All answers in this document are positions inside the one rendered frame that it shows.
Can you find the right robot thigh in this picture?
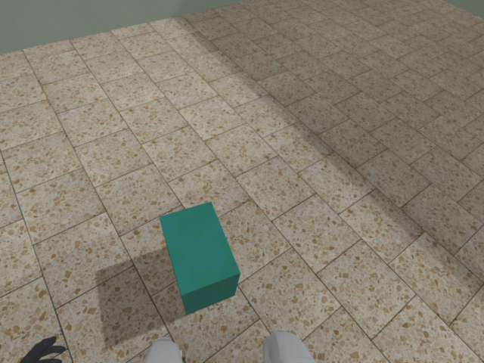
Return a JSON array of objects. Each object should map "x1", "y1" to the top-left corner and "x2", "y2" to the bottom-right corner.
[{"x1": 262, "y1": 332, "x2": 316, "y2": 363}]

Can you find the robot left hand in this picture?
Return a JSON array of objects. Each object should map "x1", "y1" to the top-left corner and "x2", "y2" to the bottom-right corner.
[{"x1": 20, "y1": 337, "x2": 66, "y2": 363}]

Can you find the carton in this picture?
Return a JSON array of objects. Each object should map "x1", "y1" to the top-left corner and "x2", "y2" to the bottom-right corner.
[{"x1": 159, "y1": 202, "x2": 240, "y2": 315}]

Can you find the robot thigh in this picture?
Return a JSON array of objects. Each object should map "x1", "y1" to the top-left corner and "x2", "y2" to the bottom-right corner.
[
  {"x1": 262, "y1": 332, "x2": 316, "y2": 363},
  {"x1": 142, "y1": 341, "x2": 183, "y2": 363}
]

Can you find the left robot thigh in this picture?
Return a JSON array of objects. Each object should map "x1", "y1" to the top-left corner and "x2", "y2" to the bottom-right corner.
[{"x1": 142, "y1": 341, "x2": 183, "y2": 363}]

